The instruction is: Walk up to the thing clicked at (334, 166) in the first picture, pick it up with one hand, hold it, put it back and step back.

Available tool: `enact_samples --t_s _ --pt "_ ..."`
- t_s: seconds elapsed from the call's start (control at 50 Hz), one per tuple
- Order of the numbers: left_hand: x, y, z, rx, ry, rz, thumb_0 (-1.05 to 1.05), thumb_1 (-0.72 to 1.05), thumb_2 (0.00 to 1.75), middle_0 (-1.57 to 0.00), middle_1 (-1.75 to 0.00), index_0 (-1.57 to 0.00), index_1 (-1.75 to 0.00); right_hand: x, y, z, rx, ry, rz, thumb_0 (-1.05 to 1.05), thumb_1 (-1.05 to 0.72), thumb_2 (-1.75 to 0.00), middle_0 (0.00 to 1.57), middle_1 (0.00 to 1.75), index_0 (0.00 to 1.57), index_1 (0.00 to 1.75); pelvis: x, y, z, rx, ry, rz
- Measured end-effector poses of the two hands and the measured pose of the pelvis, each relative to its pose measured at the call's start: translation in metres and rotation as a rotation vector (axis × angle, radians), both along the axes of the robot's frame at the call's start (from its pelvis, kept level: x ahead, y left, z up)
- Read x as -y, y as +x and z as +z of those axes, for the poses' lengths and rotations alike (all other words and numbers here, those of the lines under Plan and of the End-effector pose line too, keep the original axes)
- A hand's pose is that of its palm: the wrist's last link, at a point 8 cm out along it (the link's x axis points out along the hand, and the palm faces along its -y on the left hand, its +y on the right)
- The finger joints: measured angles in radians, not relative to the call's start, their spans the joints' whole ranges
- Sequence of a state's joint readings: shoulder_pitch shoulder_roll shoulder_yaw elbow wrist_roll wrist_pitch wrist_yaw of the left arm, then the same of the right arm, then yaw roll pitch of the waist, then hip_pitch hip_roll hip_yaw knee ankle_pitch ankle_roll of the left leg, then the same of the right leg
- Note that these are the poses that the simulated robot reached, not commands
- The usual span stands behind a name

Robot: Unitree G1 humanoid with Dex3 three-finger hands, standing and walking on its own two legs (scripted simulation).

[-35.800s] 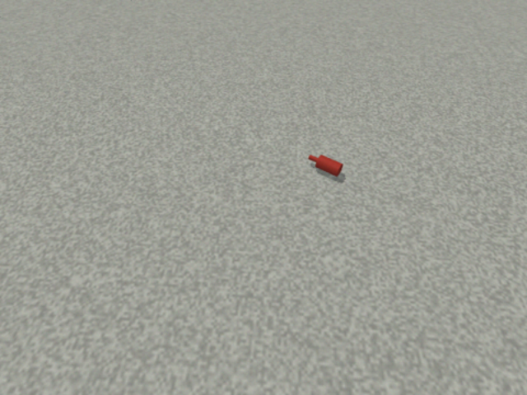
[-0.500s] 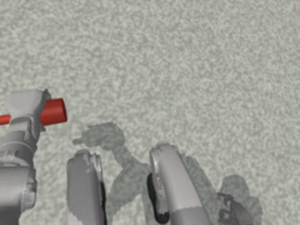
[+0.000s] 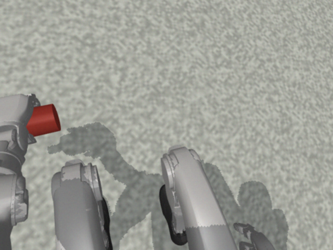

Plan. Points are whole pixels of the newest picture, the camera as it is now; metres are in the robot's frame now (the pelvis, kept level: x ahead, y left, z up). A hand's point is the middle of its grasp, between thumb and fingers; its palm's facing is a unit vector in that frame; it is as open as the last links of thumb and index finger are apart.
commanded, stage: crouch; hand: left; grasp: from above
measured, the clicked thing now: (16, 125) +0.44 +0.31 -0.20
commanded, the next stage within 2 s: lower in 0.12 s
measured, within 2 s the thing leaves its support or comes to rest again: neither
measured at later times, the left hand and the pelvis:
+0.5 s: hand (30, 127) +0.44 +0.29 -0.22, palm faces -0.45 -0.12 -0.88, open 10.0 cm; pelvis +0.00 +0.00 -0.04, yaw -2 degrees
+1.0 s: hand (39, 127) +0.45 +0.28 -0.27, palm faces -0.43 -0.13 -0.90, open 10.0 cm; pelvis +0.00 +0.00 -0.07, yaw -4 degrees
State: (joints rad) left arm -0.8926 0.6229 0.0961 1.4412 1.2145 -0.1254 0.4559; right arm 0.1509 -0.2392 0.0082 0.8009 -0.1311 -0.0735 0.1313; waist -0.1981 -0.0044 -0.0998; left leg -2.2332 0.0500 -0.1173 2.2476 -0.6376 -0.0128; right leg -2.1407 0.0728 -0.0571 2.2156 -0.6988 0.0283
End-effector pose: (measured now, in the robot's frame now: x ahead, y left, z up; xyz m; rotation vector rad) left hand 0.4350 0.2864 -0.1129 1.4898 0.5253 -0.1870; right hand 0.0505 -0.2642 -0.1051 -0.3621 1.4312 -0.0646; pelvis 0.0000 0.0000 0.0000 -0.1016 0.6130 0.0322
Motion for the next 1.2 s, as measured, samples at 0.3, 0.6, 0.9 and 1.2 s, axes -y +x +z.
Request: enact_samples --t_s 0.3,0.6,0.9,1.2 --pt "-0.002 0.010 -0.022 0.003 0.005 0.027 -0.01 0.03 0.39 -0.76 -0.37 -0.77 -0.37 0.003 0.002 -0.024 0.003 -0.003 0.026 0.00 -0.90 -0.90 0.20 0.30 0.21 0.30 0.002 0.001 -0.025 0.020 -0.001 -0.013" --pt "-0.003 0.006 -0.068 -0.002 -0.025 -0.005 -0.01 0.01 0.39 -0.77 -0.37 -0.79 -0.37 0.005 0.006 -0.033 -0.010 -0.037 0.074 0.00 -0.90 -0.89 0.20 0.30 0.21 0.30 0.000 0.002 -0.047 0.054 -0.022 -0.023" --pt "0.001 0.012 -0.091 -0.002 -0.014 0.034 -0.01 0.01 0.41 -0.78 -0.35 -0.79 -0.35 0.002 0.003 -0.046 -0.025 -0.001 0.104 0.00 -0.89 -0.89 0.20 0.30 0.21 0.30 0.001 0.005 -0.060 0.067 -0.030 -0.041" --pt "0.000 0.012 -0.114 0.005 -0.046 0.028 -0.01 0.03 0.37 -0.77 -0.35 -0.79 -0.35 0.000 -0.011 -0.042 -0.040 -0.012 0.141 0.00 -0.89 -0.89 0.20 0.30 0.21 0.30 -0.002 0.004 -0.072 0.112 -0.059 -0.059"
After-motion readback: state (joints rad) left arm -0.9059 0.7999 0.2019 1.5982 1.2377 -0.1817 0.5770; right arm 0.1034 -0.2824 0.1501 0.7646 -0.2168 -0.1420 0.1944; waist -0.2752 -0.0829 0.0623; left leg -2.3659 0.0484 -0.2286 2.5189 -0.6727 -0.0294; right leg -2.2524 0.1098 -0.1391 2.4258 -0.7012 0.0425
